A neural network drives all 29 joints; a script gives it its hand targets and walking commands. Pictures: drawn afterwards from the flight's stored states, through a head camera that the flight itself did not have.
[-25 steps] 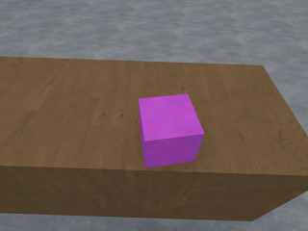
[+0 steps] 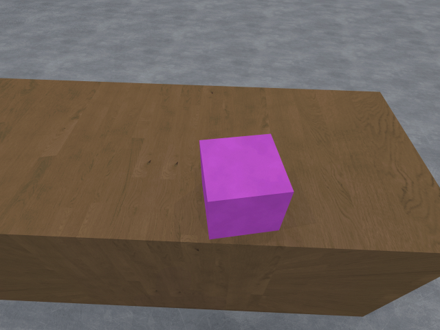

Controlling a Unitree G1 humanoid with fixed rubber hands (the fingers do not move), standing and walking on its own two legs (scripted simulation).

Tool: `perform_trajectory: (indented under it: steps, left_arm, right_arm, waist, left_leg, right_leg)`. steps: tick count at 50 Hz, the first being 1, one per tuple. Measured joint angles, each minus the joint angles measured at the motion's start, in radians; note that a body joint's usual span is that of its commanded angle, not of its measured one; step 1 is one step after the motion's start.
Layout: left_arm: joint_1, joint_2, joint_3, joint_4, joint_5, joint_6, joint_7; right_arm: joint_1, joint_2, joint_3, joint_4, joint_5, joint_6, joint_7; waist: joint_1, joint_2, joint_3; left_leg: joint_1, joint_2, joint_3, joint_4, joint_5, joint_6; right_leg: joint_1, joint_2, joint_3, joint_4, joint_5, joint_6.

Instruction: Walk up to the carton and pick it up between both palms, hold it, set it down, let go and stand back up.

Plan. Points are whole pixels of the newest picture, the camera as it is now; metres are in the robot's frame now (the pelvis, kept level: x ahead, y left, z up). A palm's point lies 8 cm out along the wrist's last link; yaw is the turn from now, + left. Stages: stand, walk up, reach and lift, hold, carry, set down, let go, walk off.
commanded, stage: stand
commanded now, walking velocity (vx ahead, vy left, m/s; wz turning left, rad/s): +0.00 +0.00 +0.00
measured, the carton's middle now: (240, 186) +0.43 -0.02 -0.04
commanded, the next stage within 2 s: none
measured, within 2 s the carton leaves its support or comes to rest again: neither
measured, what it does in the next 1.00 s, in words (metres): stands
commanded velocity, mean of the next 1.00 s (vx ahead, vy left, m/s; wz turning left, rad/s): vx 0.00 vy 0.00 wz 0.00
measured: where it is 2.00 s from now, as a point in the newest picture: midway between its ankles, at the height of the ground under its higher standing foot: outside the picture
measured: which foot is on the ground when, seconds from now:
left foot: down 0.00-1.00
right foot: down 0.00-1.00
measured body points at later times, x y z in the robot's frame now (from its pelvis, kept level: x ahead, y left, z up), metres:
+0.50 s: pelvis -0.01 -0.01 +0.00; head +0.00 +0.00 +0.45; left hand -0.01 +0.22 -0.15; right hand +0.00 -0.24 -0.16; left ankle +0.01 +0.12 -0.74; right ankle -0.05 -0.11 -0.74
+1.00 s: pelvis -0.01 -0.01 +0.00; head +0.00 -0.01 +0.45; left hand -0.03 +0.21 -0.16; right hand -0.02 -0.24 -0.16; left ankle +0.01 +0.12 -0.74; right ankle -0.05 -0.11 -0.74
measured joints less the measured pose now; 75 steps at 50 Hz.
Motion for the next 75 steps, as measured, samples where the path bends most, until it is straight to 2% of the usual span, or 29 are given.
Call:
perform_trajectory:
  steps: [17,75]
  left_arm:
    - [-0.015,-0.019,0.006,0.026,0.001,0.002,0.002]
    - [0.006,-0.038,0.016,0.050,0.000,-0.006,0.003]
  right_arm:
    - [-0.023,0.006,0.008,0.019,0.001,0.003,-0.009]
    - [-0.011,0.015,0.009,0.076,0.002,0.001,-0.013]
  waist:
    - [0.004,0.020,0.014]
    - [-0.003,0.026,0.004]
  left_leg:
    - [0.001,0.010,-0.002,0.000,0.005,-0.006]
    - [-0.010,0.037,-0.016,0.008,0.008,-0.032]
  right_leg:
    - [0.006,0.011,-0.001,-0.012,0.011,-0.005]
    - [0.000,0.039,-0.011,-0.012,0.015,-0.032]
